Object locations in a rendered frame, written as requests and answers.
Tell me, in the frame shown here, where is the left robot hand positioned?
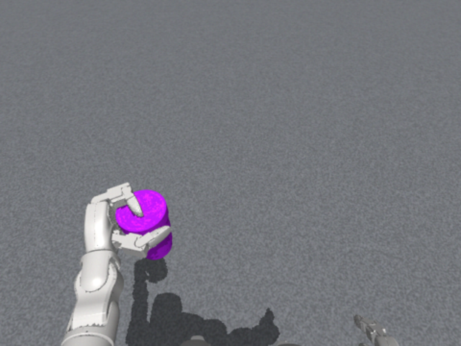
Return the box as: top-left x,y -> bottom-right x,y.
84,182 -> 171,258

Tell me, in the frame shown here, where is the right robot hand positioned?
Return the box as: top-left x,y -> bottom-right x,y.
354,315 -> 399,346

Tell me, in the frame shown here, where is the cup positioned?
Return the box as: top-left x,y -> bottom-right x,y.
115,190 -> 172,260

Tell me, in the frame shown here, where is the left robot arm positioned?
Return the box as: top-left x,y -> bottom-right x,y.
61,249 -> 124,346

